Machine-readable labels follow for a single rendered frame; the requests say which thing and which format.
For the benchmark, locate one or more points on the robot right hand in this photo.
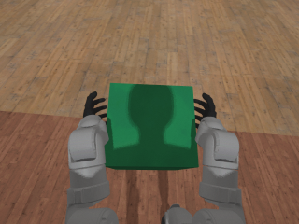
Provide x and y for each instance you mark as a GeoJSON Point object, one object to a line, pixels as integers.
{"type": "Point", "coordinates": [208, 106]}

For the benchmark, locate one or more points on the robot left upper arm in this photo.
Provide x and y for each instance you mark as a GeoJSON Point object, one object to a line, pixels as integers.
{"type": "Point", "coordinates": [103, 215]}

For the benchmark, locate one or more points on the robot left hand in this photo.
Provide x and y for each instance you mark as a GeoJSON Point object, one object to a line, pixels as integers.
{"type": "Point", "coordinates": [90, 103]}

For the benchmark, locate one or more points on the carton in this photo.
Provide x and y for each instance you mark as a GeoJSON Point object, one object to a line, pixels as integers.
{"type": "Point", "coordinates": [151, 127]}

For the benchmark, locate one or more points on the robot left forearm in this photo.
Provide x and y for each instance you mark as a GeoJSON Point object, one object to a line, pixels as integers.
{"type": "Point", "coordinates": [86, 161]}

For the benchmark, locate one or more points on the robot right upper arm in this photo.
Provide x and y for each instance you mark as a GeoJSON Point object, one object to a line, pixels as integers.
{"type": "Point", "coordinates": [216, 216]}

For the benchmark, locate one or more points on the robot right thigh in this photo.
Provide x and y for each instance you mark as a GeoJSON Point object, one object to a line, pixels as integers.
{"type": "Point", "coordinates": [177, 215]}

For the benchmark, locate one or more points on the robot right forearm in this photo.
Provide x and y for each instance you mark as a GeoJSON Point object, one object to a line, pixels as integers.
{"type": "Point", "coordinates": [219, 184]}

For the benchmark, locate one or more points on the right robot shin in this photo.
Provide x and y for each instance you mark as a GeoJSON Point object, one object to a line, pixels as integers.
{"type": "Point", "coordinates": [174, 205]}

